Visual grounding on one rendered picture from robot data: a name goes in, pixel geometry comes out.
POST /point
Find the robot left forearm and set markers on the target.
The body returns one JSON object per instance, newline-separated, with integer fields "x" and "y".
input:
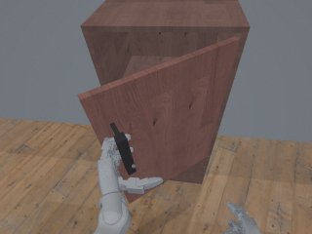
{"x": 114, "y": 216}

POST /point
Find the left robot hand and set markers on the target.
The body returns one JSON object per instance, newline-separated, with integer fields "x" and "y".
{"x": 107, "y": 172}

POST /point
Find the cupboard door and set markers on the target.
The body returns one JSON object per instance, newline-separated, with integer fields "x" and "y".
{"x": 170, "y": 111}

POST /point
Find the right robot hand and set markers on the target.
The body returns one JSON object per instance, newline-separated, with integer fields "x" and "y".
{"x": 248, "y": 224}

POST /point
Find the handle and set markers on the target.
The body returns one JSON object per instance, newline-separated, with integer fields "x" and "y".
{"x": 124, "y": 149}

